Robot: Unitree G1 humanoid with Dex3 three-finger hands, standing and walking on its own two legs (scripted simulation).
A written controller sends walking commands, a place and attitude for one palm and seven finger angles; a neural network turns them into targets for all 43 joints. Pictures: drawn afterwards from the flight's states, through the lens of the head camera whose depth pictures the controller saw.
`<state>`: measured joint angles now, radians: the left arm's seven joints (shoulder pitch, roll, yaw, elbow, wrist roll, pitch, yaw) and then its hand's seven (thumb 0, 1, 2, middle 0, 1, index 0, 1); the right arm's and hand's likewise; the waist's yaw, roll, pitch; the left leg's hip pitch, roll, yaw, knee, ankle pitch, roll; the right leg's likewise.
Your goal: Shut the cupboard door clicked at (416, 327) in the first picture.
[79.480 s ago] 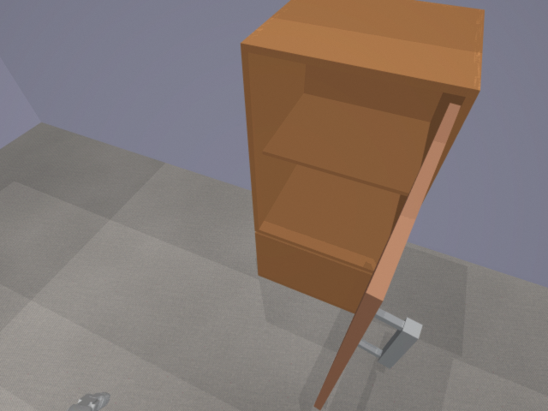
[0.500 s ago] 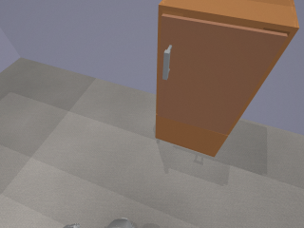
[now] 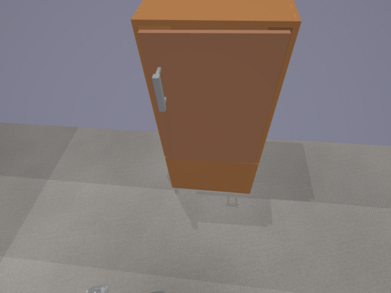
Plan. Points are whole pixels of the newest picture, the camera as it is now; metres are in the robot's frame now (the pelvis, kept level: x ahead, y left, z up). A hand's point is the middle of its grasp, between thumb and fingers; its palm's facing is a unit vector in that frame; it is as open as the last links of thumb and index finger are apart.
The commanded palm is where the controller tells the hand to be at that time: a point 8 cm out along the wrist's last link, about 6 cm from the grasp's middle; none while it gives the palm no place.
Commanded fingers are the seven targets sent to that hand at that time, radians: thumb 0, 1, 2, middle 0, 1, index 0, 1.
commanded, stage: take the last steps up to it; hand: left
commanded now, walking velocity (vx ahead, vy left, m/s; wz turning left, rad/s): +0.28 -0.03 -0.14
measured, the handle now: (160, 90) +0.68 +0.14 +0.00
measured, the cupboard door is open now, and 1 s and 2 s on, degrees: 1 1 1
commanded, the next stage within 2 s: come to a stop and stand still in 0.56 s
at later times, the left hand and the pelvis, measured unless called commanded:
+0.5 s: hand (127, 288) +0.16 +0.18 -0.16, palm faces -0.05 -0.99 -0.16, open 7.4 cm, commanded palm none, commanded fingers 0.00 0.90 0.90 -0.20 -0.30 -0.20 -0.30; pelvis +0.10 +0.00 +0.01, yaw -4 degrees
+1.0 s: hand (147, 249) +0.25 +0.15 -0.18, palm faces +0.00 -0.98 -0.20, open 7.4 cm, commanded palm none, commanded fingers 0.00 0.90 0.90 -0.20 -0.30 -0.20 -0.30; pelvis +0.20 -0.03 +0.00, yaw -4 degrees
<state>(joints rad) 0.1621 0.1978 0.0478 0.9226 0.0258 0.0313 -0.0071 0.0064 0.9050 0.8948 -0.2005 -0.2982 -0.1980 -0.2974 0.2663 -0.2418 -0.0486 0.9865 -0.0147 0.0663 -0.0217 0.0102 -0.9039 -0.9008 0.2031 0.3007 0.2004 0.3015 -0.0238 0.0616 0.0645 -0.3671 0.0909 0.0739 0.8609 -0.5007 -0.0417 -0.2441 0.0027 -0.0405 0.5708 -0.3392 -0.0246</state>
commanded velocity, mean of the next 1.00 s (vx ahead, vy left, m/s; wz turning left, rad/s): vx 0.04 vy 0.00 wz -0.04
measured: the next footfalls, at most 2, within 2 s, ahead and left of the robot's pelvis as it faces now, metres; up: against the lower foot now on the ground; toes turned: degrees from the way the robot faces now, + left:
left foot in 0.26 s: +0.10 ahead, +0.12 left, +0.00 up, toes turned +4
right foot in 0.60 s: +0.22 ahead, -0.14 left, +0.00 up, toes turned -9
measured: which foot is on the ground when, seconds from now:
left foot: up 0.00-0.24, down 0.26-0.62, up 0.64-0.86, down 0.88-1.00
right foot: down 0.00-0.26, up 0.28-0.58, down 0.60-0.94, up 0.96-1.00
